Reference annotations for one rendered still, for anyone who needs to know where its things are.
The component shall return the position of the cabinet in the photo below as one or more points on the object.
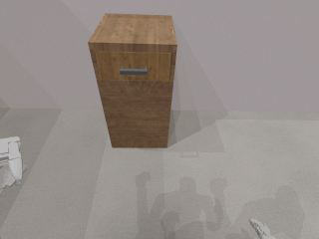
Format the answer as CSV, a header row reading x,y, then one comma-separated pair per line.
x,y
137,112

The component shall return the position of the drawer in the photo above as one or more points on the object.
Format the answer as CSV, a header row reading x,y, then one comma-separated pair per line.
x,y
110,63

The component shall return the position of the handle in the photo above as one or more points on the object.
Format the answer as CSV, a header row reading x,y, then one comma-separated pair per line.
x,y
137,72

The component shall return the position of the right robot hand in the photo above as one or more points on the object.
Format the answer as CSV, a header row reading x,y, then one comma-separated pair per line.
x,y
262,230

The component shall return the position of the left robot hand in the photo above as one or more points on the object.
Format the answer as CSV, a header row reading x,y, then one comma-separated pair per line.
x,y
11,162

